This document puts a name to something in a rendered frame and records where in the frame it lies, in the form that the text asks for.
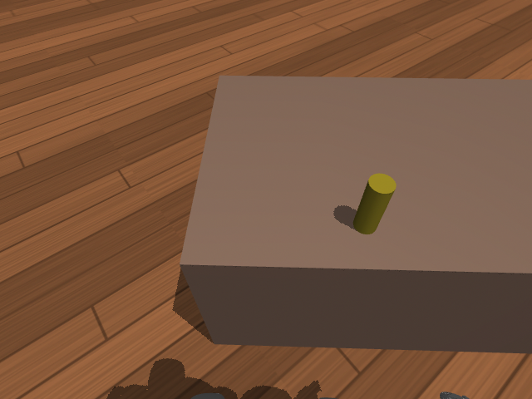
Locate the can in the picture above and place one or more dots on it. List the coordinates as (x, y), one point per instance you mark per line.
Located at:
(375, 199)

